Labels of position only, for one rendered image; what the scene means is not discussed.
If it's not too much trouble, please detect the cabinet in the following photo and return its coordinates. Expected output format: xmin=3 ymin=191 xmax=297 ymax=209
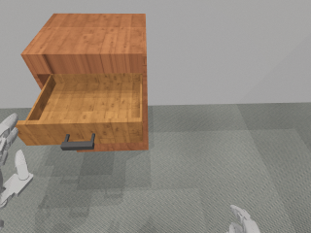
xmin=21 ymin=13 xmax=149 ymax=152

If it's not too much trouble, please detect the handle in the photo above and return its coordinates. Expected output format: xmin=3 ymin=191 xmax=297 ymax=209
xmin=60 ymin=133 xmax=95 ymax=150

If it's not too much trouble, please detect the left robot hand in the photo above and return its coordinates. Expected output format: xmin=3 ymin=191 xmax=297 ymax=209
xmin=0 ymin=113 xmax=34 ymax=210

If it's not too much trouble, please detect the right robot hand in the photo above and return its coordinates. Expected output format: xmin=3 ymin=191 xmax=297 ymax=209
xmin=225 ymin=205 xmax=260 ymax=233

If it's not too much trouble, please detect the drawer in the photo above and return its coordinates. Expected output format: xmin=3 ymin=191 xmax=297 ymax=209
xmin=15 ymin=73 xmax=143 ymax=146

